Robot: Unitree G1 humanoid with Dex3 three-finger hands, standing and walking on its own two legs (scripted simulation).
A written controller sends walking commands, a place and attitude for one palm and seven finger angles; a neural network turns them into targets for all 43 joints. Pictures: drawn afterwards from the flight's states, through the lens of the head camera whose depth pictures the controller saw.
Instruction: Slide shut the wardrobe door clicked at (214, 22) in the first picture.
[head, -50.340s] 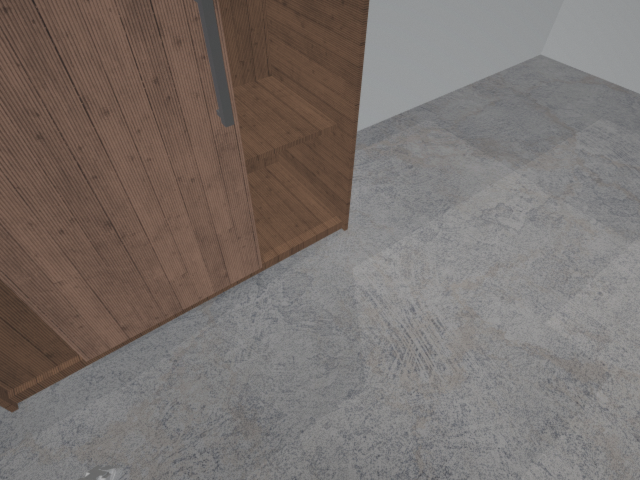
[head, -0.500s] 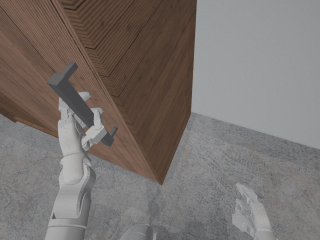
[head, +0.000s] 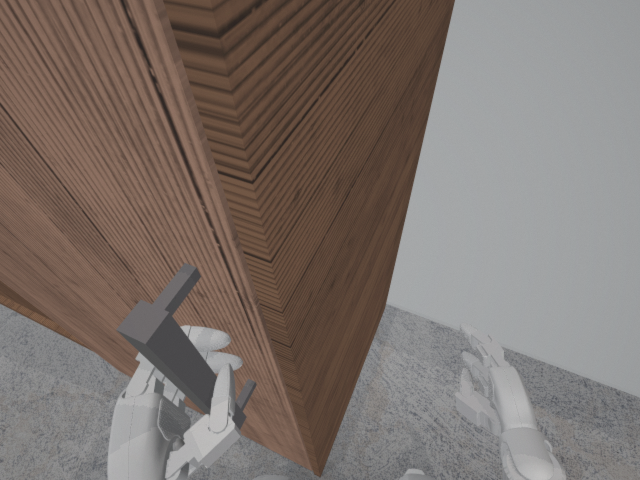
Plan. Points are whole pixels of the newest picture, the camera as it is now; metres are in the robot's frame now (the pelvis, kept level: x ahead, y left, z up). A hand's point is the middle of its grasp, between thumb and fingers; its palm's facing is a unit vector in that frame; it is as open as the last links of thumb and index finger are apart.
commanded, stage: step sideways, sliding the door along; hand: left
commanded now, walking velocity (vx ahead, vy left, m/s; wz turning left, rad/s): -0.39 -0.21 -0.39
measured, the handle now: (214, 367) +0.19 +0.14 +0.11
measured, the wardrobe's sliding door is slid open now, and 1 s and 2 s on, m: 0.00 0.00 0.00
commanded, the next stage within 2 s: none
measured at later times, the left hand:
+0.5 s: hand (224, 413) +0.15 +0.12 +0.13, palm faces +0.27 -0.96 -0.09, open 6.2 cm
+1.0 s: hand (227, 412) +0.15 +0.11 +0.13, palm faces +0.32 -0.95 -0.03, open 6.4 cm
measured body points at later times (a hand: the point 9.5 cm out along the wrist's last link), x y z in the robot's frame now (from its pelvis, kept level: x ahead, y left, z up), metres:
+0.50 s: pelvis -0.07 -0.05 +0.03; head -0.06 -0.04 +0.48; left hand +0.13 +0.17 +0.13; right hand +0.04 -0.30 -0.03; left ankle -0.03 +0.10 -0.71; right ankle -0.06 -0.20 -0.66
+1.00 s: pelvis -0.15 -0.04 +0.03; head -0.12 -0.02 +0.48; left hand +0.13 +0.16 +0.13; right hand -0.05 -0.30 -0.04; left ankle -0.08 +0.02 -0.71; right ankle -0.23 -0.19 -0.60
